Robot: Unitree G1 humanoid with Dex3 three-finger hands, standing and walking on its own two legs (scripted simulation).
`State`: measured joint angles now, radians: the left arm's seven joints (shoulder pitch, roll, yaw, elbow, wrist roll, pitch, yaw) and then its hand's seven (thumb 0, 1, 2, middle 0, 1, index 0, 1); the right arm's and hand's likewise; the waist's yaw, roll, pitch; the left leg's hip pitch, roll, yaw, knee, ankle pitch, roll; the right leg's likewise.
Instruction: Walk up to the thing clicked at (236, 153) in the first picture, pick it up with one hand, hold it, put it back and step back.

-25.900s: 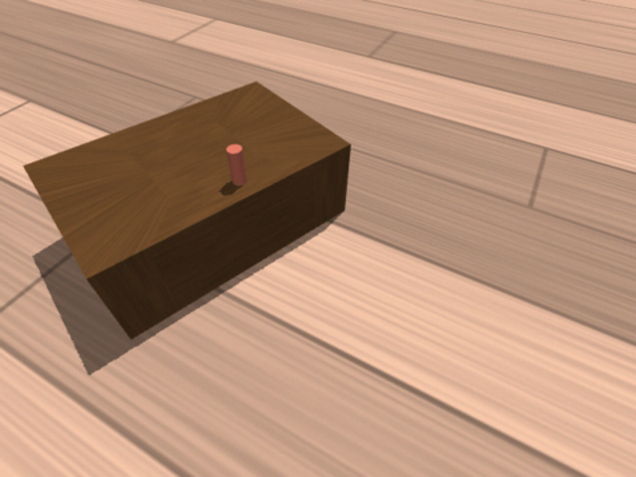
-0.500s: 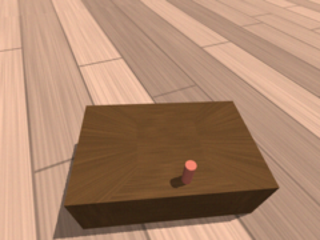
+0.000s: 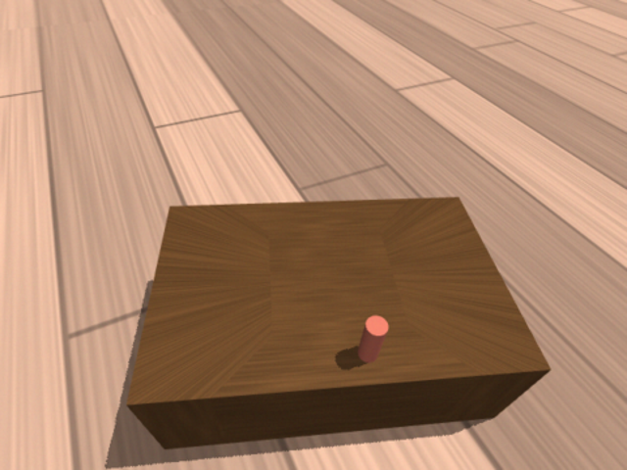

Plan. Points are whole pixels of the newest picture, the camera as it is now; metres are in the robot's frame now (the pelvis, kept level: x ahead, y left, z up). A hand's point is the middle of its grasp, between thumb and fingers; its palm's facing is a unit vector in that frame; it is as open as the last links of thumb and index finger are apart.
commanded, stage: home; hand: right
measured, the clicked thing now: (372, 340) +0.48 -0.17 -0.35
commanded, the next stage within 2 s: stand in 0.12 s
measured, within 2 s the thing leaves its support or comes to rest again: neither
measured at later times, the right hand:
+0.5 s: hand out of the picture +0.08 -0.25 -0.15, palm faces +0.00 +0.93 -0.36, open 13.5 cm
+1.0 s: hand out of the picture +0.08 -0.25 -0.15, palm faces -0.01 +0.93 -0.36, open 7.4 cm
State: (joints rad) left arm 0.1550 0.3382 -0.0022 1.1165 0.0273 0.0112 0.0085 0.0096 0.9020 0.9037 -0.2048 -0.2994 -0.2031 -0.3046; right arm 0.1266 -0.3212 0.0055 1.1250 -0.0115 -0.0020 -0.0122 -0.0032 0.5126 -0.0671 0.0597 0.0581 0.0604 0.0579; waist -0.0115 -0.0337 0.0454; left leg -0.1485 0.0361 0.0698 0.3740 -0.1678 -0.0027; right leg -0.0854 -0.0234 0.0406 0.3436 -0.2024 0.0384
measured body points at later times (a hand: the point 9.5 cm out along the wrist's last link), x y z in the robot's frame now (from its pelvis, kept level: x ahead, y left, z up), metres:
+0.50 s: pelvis +0.01 +0.00 +0.00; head +0.01 +0.02 +0.45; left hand +0.08 +0.30 -0.14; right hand +0.08 -0.30 -0.12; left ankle +0.03 +0.12 -0.75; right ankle -0.01 -0.15 -0.75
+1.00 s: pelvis +0.01 +0.00 +0.00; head +0.01 +0.01 +0.45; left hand +0.08 +0.30 -0.14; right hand +0.08 -0.30 -0.13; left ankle +0.03 +0.12 -0.75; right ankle -0.01 -0.15 -0.75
